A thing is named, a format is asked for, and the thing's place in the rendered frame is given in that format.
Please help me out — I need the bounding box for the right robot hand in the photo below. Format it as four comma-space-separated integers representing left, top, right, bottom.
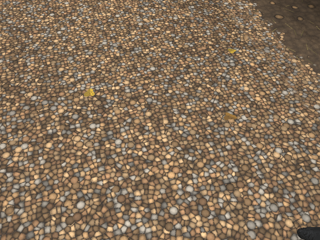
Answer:
297, 227, 320, 240

